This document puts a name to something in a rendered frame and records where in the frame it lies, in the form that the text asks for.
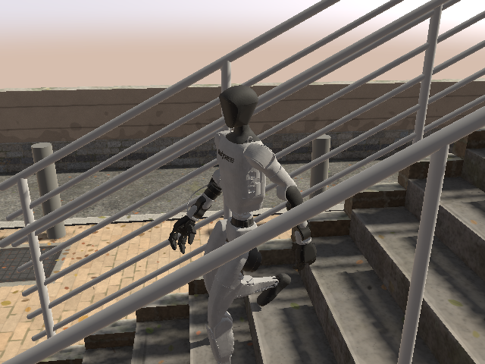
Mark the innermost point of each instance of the stairs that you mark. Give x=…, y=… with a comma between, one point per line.
x=348, y=307

